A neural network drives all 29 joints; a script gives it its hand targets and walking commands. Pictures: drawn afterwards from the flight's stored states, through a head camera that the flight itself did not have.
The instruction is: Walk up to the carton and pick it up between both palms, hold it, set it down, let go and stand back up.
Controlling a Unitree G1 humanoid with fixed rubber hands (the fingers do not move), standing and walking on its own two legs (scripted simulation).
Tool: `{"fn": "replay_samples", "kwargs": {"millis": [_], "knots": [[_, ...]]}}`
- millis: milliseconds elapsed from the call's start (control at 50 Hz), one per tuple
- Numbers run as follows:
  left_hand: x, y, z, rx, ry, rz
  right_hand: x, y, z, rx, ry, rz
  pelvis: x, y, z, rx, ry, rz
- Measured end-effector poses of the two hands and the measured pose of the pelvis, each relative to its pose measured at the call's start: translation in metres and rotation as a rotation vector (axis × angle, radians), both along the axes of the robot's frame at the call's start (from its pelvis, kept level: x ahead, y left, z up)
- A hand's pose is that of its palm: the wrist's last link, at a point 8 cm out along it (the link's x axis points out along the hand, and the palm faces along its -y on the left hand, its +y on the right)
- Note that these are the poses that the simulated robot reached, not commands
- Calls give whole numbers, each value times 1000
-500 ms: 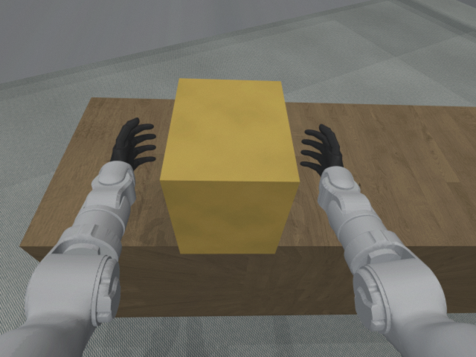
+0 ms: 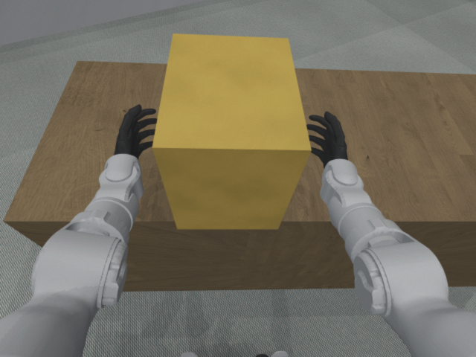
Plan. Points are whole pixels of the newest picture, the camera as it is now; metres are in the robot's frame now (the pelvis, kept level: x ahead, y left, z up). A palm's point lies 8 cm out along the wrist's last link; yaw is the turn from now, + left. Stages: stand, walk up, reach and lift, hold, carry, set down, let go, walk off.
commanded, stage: reach and lift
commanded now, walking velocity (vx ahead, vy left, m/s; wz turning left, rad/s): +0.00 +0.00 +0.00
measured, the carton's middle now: (229, 139) +0.50 +0.02 +0.04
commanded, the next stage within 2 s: none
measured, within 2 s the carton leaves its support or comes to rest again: neither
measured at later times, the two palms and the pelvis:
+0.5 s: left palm (144, 158) +0.44 +0.17 +0.05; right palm (313, 170) +0.42 -0.13 +0.04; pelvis +0.00 +0.00 +0.01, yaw +1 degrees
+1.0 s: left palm (142, 163) +0.43 +0.17 +0.05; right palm (312, 176) +0.41 -0.12 +0.04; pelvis +0.02 +0.01 +0.03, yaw +0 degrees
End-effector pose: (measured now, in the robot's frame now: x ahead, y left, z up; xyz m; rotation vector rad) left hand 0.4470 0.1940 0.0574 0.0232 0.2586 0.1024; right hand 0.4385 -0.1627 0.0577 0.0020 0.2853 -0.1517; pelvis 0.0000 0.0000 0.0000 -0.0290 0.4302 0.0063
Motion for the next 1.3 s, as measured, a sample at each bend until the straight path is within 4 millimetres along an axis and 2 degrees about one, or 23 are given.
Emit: {"fn": "replay_samples", "kwargs": {"millis": [140, 240, 340, 620, 900, 1300], "knots": [[0, -10, -7, -7, -5, -16, -1, 5, -10, -1, -3, 20, -3, 1, -5, 5, 15, -4], [0, -21, -9, -15, -16, -33, -1, 20, -14, 15, -21, 47, -4, 1, -5, 7, 22, -4], [-1, -22, -9, -19, -8, -9, -2, 34, -17, 30, -16, 31, -5, 1, -2, 7, 4, 0], [-16, -23, -9, -1, -12, -15, -27, 37, -19, -18, -53, 1, 7, 8, 18, -3, -97, 7], [-17, -22, -9, -10, -11, -9, -28, 39, -18, -34, -49, -9, 22, 11, 24, -7, -139, 0], [-17, -22, -9, 2, -14, -11, -28, 39, -17, -39, -41, -8, 26, 6, 28, -5, -136, 8]]}}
